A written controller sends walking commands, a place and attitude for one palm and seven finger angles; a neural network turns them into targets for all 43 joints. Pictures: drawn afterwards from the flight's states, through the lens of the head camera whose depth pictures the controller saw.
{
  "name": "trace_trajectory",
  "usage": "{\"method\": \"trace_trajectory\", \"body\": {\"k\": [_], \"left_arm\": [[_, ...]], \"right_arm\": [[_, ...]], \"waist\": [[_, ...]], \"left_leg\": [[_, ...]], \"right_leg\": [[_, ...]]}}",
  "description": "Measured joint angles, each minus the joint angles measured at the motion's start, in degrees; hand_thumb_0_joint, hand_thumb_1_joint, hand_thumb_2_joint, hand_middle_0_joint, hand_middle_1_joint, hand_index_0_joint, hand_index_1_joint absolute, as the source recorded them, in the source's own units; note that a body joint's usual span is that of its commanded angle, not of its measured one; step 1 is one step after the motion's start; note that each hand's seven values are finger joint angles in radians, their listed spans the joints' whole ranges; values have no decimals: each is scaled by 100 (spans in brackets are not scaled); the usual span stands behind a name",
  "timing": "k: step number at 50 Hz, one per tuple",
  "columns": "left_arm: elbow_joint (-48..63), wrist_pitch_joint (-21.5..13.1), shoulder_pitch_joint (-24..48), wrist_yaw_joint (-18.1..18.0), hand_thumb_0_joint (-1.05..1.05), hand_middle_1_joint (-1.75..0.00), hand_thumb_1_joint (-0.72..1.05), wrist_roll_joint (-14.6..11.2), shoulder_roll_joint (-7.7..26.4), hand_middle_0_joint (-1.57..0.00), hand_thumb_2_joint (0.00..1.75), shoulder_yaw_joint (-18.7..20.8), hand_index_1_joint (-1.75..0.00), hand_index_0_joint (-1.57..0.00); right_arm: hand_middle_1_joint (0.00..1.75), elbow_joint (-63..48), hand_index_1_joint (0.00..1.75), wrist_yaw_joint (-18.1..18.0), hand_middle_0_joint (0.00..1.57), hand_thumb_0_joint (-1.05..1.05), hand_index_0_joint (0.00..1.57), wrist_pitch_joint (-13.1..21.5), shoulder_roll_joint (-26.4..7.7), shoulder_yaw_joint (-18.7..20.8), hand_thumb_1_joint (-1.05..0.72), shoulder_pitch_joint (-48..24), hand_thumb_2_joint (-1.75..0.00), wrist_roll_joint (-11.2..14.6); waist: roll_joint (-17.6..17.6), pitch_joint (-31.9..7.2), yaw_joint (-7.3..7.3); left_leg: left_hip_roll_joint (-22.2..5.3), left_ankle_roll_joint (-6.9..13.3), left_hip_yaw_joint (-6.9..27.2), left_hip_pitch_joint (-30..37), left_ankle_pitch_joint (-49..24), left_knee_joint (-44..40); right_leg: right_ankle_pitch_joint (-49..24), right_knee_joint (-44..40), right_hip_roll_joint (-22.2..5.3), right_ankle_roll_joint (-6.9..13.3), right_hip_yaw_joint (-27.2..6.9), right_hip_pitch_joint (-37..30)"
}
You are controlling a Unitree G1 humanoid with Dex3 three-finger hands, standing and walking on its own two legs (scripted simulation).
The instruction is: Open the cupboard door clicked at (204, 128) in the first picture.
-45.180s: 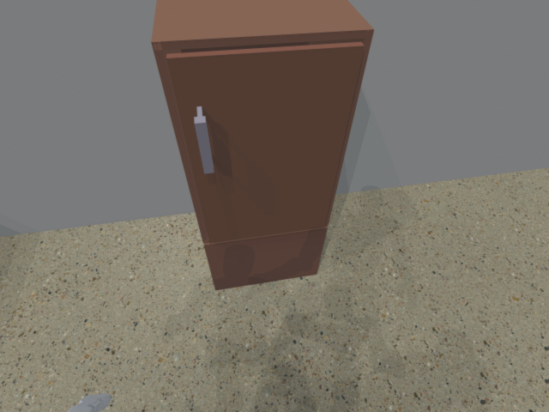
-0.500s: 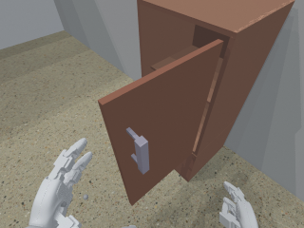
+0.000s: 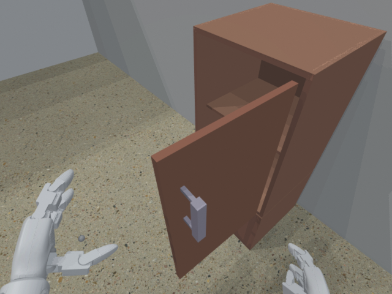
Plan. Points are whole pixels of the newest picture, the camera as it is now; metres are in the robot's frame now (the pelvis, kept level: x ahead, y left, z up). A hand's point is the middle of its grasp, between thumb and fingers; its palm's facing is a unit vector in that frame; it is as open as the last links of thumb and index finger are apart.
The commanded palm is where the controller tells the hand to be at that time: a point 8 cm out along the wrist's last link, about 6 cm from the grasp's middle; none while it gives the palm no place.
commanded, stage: draw the hand back to the body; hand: left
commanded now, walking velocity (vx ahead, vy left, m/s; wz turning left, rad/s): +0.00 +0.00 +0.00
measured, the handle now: (192, 214) +0.28 +0.05 +0.03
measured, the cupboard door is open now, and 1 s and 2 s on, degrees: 88 88 88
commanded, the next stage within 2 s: step back with the hand held close in 0.74 s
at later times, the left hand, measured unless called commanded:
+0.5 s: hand (53, 196) +0.21 +0.25 +0.17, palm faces +0.45 -0.80 -0.39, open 7.9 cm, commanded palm +0.15 +0.28 +0.19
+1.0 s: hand (58, 197) +0.20 +0.23 +0.18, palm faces +0.43 -0.78 -0.45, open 7.4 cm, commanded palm +0.15 +0.27 +0.19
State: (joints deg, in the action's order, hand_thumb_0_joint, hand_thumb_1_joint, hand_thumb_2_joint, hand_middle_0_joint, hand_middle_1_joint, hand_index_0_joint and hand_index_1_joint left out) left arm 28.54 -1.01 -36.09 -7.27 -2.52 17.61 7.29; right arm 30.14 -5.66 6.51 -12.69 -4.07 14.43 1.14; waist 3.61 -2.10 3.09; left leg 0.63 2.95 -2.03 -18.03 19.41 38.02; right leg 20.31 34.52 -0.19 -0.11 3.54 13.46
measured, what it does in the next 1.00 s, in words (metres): stands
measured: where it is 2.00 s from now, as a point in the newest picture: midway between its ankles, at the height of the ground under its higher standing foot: outside the picture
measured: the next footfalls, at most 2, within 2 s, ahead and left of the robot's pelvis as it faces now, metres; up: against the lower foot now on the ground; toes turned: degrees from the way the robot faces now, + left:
none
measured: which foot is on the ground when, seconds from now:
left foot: down 0.00-1.00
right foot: down 0.00-1.00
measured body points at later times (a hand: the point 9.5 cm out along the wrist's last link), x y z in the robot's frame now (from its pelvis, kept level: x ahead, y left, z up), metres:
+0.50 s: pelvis +0.01 -0.01 +0.02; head +0.00 -0.04 +0.47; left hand +0.18 +0.29 +0.20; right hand +0.20 -0.24 -0.07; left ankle +0.01 +0.08 -0.72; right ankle -0.02 -0.12 -0.72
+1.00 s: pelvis +0.00 -0.03 +0.02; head +0.00 -0.05 +0.47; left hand +0.17 +0.27 +0.20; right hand +0.19 -0.26 -0.07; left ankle +0.01 +0.08 -0.72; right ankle -0.02 -0.12 -0.72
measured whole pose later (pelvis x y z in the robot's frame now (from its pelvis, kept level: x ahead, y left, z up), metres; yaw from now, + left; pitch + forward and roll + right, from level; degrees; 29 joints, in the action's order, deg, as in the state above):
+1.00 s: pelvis +0.00 -0.03 +0.02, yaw -1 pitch -2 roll -1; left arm 22.6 -6.4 -27.3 -6.5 -3.7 21.2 21.7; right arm 34.8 -4.4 2.2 -13.5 -1.2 9.2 0.7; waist 4.1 1.3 2.4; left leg -1.4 0.6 -2.3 -10.1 13.4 25.7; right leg 13.7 21.7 2.3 2.0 3.0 5.8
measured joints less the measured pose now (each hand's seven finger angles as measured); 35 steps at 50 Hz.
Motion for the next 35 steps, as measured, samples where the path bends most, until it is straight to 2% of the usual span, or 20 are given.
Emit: {"method": "trace_trajectory", "body": {"k": [10, 21, 27, 35], "left_arm": [[-154, -73, 404, -7, 0, -30, 32, -51, 127, -19, 66, 551, -30, -18], [-428, -142, 912, -21, 0, -30, 69, -154, 263, -20, 82, 1187, -30, -20], [-529, -166, 905, 31, 1, -30, 82, -186, 156, -21, 87, 1140, -30, -20], [-514, -179, 813, 69, 1, -30, 88, -189, 191, -21, 90, 1075, -30, -21]], "right_arm": [[30, 299, 30, 119, 21, 1, 20, 0, -23, 66, -90, -231, -90, -57], [30, 509, 30, 141, 21, 1, 20, -143, -93, 203, -90, -358, -90, -64], [29, 543, 30, 171, 21, 1, 20, -225, -121, 267, -90, -375, -90, -61], [29, 611, 30, 125, 21, 1, 20, -206, -95, 299, -90, -355, -90, -55]], "waist": [[1, 218, 69], [5, 331, 114], [20, 363, 82], [8, 391, 80]], "left_leg": [[57, -13, -76, 719, -313, -820], [5, -88, -77, 1076, -464, -1217], [-30, -126, -80, 1153, -516, -1324], [-103, -190, -63, 1197, -527, -1341]], "right_leg": [[-288, -721, -30, -6, -84, -645], [-434, -1100, 38, 66, -94, -981], [-475, -1186, 77, 106, -99, -1043], [-507, -1245, 153, 171, -88, -1102]]}}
